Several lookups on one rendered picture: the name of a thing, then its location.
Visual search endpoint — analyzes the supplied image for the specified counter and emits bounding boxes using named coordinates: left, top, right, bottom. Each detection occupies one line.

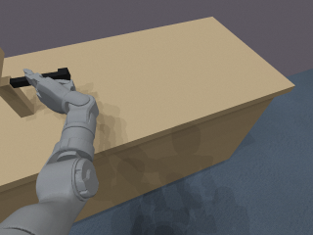
left=0, top=17, right=295, bottom=223

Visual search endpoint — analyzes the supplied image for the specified left robot forearm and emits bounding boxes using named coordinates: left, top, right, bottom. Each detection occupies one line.
left=36, top=90, right=99, bottom=199

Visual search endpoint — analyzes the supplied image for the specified robot left hand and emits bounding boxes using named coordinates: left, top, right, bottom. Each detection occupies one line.
left=23, top=69, right=76, bottom=115

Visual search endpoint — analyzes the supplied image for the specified tap lever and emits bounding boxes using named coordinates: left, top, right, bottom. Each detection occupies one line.
left=9, top=68, right=71, bottom=88

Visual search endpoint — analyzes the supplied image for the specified left robot upper arm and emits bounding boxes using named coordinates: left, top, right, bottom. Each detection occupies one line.
left=0, top=157, right=99, bottom=235

